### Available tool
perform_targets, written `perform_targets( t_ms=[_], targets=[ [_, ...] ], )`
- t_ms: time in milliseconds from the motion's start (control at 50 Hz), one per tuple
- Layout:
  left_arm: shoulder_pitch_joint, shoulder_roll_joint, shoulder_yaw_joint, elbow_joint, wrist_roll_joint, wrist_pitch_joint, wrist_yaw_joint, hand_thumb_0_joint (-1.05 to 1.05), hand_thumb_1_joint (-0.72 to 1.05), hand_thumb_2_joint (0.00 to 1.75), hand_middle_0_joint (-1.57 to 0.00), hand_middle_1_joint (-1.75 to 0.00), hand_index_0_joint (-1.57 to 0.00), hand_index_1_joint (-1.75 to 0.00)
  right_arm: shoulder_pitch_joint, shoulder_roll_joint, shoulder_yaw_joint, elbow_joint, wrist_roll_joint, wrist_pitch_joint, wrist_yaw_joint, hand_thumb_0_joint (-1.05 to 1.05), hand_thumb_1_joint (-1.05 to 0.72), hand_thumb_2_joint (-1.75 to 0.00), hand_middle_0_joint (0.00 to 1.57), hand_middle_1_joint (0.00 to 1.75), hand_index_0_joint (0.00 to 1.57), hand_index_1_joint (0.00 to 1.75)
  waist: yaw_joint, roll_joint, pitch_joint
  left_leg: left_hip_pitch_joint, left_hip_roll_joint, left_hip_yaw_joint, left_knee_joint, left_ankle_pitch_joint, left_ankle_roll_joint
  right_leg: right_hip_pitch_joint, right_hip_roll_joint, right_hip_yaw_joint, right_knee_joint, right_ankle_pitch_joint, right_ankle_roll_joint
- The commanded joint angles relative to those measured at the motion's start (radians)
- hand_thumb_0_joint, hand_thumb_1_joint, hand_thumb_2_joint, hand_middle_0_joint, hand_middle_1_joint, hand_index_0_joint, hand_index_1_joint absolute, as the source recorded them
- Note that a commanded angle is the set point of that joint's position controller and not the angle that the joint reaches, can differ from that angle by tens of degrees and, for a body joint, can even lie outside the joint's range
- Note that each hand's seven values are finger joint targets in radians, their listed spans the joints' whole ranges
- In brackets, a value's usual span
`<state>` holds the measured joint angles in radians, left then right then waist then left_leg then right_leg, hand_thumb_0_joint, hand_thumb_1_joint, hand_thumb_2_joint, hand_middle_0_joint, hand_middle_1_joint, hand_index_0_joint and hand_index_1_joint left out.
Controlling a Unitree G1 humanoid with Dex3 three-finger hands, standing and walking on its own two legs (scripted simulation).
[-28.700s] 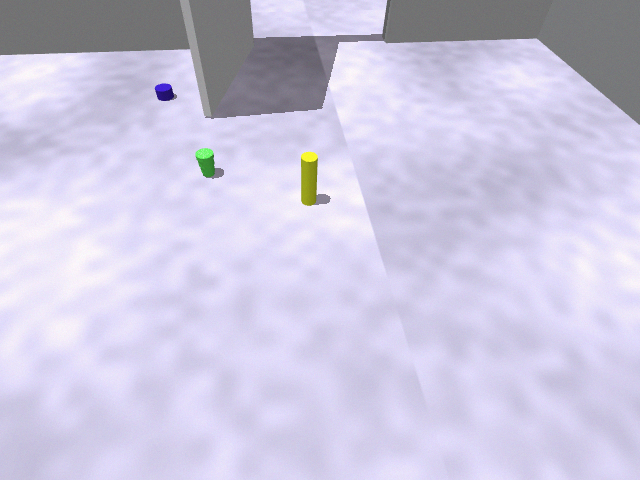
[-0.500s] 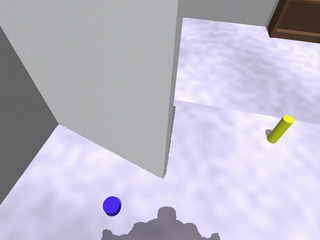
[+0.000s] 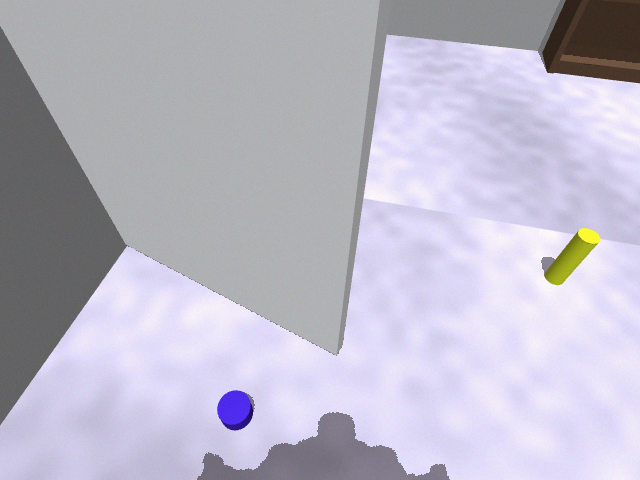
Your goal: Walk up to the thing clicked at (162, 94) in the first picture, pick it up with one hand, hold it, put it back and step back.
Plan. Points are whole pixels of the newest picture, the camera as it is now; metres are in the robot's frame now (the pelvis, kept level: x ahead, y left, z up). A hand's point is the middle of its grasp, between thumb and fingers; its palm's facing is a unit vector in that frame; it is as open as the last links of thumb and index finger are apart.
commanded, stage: walk up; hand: left
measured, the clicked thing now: (235, 410) +0.42 +0.24 -0.75
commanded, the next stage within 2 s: stand in 1.08 s
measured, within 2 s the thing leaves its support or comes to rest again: neither
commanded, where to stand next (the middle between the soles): +0.03 +0.02 m, yaw -1 degrees
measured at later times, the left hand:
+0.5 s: hand out of the picture +0.07 +0.28 -0.15, palm faces -0.01 -0.92 -0.40, open 7.4 cm
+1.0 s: hand out of the picture +0.08 +0.27 -0.14, palm faces -0.01 -0.91 -0.42, open 7.4 cm
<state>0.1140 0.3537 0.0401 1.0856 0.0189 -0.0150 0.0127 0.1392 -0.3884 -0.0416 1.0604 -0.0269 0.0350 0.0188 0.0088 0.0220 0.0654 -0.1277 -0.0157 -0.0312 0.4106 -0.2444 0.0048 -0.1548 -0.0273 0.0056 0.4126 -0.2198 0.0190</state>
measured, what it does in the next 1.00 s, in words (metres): stands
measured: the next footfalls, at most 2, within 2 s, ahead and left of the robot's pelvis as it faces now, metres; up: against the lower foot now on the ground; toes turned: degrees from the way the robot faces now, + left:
none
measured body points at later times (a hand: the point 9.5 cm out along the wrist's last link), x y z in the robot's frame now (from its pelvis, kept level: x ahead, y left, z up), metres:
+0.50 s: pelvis +0.00 +0.01 +0.00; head +0.02 +0.00 +0.45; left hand +0.07 +0.32 -0.12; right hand +0.10 -0.29 -0.13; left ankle -0.01 +0.12 -0.74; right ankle +0.00 -0.13 -0.74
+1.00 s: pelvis +0.00 +0.00 +0.00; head +0.01 -0.01 +0.45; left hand +0.08 +0.32 -0.12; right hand +0.09 -0.30 -0.13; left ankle -0.01 +0.12 -0.74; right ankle +0.00 -0.13 -0.74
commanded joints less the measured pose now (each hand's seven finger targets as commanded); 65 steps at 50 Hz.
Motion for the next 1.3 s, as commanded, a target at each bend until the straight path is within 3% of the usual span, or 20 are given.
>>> perform_targets(
  t_ms=[0, 20, 80, 180, 320, 460, 640, 800, 860, 1040, 1060, 1080, 1100, 1280],
  targets=[
    [-0.042, 0.204, 0.034, -0.074, -0.009, -0.015, 0.018, 0.00, 0.90, 0.90, -0.20, -0.30, -0.20, -0.30, -0.040, -0.209, -0.056, -0.086, -0.006, -0.022, -0.001, 0.00, -0.90, -0.90, 0.20, 0.30, 0.20, 0.30, 0.007, 0.020, -0.054, -0.029, 0.170, -0.158, -0.131, 0.222, 0.105, 0.010, -0.034, 0.023, 0.032, 0.042, -0.042],
    [-0.031, 0.204, 0.031, -0.075, -0.010, -0.013, 0.019, 0.00, 0.90, 0.90, -0.20, -0.30, -0.20, -0.30, -0.052, -0.209, -0.058, -0.095, -0.008, -0.022, -0.003, 0.00, -0.90, -0.90, 0.20, 0.30, 0.20, 0.30, 0.010, 0.040, -0.053, -0.034, 0.175, -0.151, -0.138, 0.217, 0.116, 0.012, -0.023, 0.010, 0.043, 0.028, -0.041],
    [-0.008, 0.212, 0.026, -0.070, -0.010, -0.015, 0.020, 0.00, 0.90, 0.90, -0.20, -0.30, -0.20, -0.30, -0.064, -0.196, -0.058, -0.116, -0.005, -0.018, -0.002, 0.00, -0.90, -0.90, 0.20, 0.30, 0.20, 0.30, 0.016, 0.078, -0.054, -0.048, 0.157, -0.127, -0.131, 0.200, 0.104, 0.046, -0.033, 0.015, 0.019, 0.048, -0.043],
    [0.009, 0.246, 0.027, -0.078, -0.008, -0.022, 0.027, 0.00, 0.90, 0.90, -0.20, -0.30, -0.20, -0.30, -0.044, -0.192, -0.067, -0.132, 0.005, -0.013, -0.004, 0.00, -0.90, -0.90, 0.20, 0.30, 0.20, 0.30, 0.002, 0.025, -0.101, 0.002, 0.114, -0.087, -0.065, 0.268, 0.069, 0.075, -0.089, 0.045, 0.001, 0.218, -0.056],
    [0.014, 0.236, 0.021, -0.077, -0.005, -0.022, 0.029, 0.00, 0.90, 0.90, -0.20, -0.30, -0.20, -0.30, -0.066, -0.180, -0.068, -0.138, 0.004, -0.009, 0.001, 0.00, -0.90, -0.90, 0.20, 0.30, 0.20, 0.30, 0.005, 0.003, -0.061, -0.022, 0.113, -0.108, -0.091, 0.149, 0.074, 0.031, -0.085, 0.046, -0.004, 0.128, -0.050],
    [0.007, 0.264, 0.031, -0.090, 0.002, -0.035, 0.033, 0.00, 0.90, 0.90, -0.20, -0.30, -0.20, -0.30, -0.042, -0.177, -0.068, -0.132, 0.008, -0.009, 0.003, 0.00, -0.90, -0.90, 0.20, 0.30, 0.20, 0.30, -0.010, -0.054, -0.102, 0.020, 0.085, -0.076, -0.025, 0.204, 0.051, 0.034, -0.140, 0.097, -0.032, 0.206, -0.081],
    [0.002, 0.243, 0.022, -0.090, -0.004, -0.030, 0.029, 0.00, 0.90, 0.90, -0.20, -0.30, -0.20, -0.30, -0.071, -0.185, -0.061, -0.128, 0.009, -0.012, 0.005, 0.00, -0.90, -0.90, 0.20, 0.30, 0.20, 0.30, -0.001, -0.003, -0.074, -0.016, 0.108, -0.108, -0.078, 0.205, 0.071, 0.040, -0.094, 0.054, 0.006, 0.171, -0.058],
    [0.008, 0.267, 0.030, -0.094, 0.000, -0.033, 0.030, 0.00, 0.90, 0.90, -0.20, -0.30, -0.20, -0.30, -0.062, -0.188, -0.064, -0.131, 0.010, -0.011, 0.006, 0.00, -0.90, -0.90, 0.20, 0.30, 0.20, 0.30, -0.002, -0.033, -0.088, 0.002, 0.088, -0.089, -0.045, 0.192, 0.057, 0.044, -0.127, 0.083, -0.020, 0.187, -0.078],
    [0.009, 0.264, 0.030, -0.101, 0.001, -0.031, 0.029, 0.00, 0.90, 0.90, -0.20, -0.30, -0.20, -0.30, -0.063, -0.192, -0.064, -0.132, 0.008, -0.011, 0.006, 0.00, -0.90, -0.90, 0.20, 0.30, 0.20, 0.30, -0.001, -0.032, -0.089, -0.004, 0.098, -0.095, -0.053, 0.193, 0.070, 0.041, -0.117, 0.073, -0.008, 0.171, -0.071],
    [0.001, 0.267, 0.033, -0.101, 0.001, -0.031, 0.026, 0.00, 0.90, 0.90, -0.20, -0.30, -0.20, -0.30, -0.053, -0.192, -0.063, -0.132, 0.009, -0.012, 0.007, 0.00, -0.90, -0.90, 0.20, 0.30, 0.20, 0.30, -0.002, -0.035, -0.068, -0.011, 0.085, -0.093, -0.043, 0.160, 0.061, 0.021, -0.126, 0.091, -0.030, 0.152, -0.079],
    [-0.034, 0.218, 0.008, -0.075, -0.013, -0.020, 0.012, 0.00, 0.90, 0.90, -0.20, -0.30, -0.20, -0.30, -0.050, -0.146, -0.029, -0.097, 0.024, -0.032, -0.003, 0.00, -0.90, -0.90, 0.20, 0.30, 0.20, 0.30, -0.018, -0.080, -0.091, 0.028, 0.126, -0.132, -0.117, 0.147, 0.047, 0.002, -0.102, 0.074, -0.059, 0.102, -0.056],
    [-0.036, 0.198, 0.004, -0.081, -0.013, -0.015, 0.005, 0.00, 0.90, 0.90, -0.20, -0.30, -0.20, -0.30, -0.066, -0.169, -0.030, -0.092, 0.020, -0.042, -0.006, 0.00, -0.90, -0.90, 0.20, 0.30, 0.20, 0.30, -0.006, -0.046, -0.065, 0.008, 0.134, -0.144, -0.130, 0.132, 0.044, 0.009, -0.085, 0.065, -0.069, 0.084, -0.042],
    [-0.034, 0.203, 0.004, -0.076, -0.011, -0.014, 0.003, 0.00, 0.90, 0.90, -0.20, -0.30, -0.20, -0.30, -0.066, -0.189, -0.032, -0.082, 0.018, -0.048, -0.010, 0.00, -0.90, -0.90, 0.20, 0.30, 0.20, 0.30, -0.005, -0.034, -0.062, -0.008, 0.137, -0.143, -0.135, 0.122, 0.043, 0.039, -0.086, 0.068, -0.080, 0.091, -0.036],
    [-0.022, 0.222, 0.006, -0.033, -0.011, -0.024, -0.002, 0.00, 0.90, 0.90, -0.20, -0.30, -0.20, -0.30, -0.056, -0.173, -0.014, -0.031, 0.022, -0.065, -0.023, 0.00, -0.90, -0.90, 0.20, 0.30, 0.20, 0.30, -0.010, -0.017, -0.105, 0.048, 0.130, -0.095, -0.126, 0.272, 0.020, 0.111, -0.109, 0.073, -0.111, 0.258, -0.037]
  ],
)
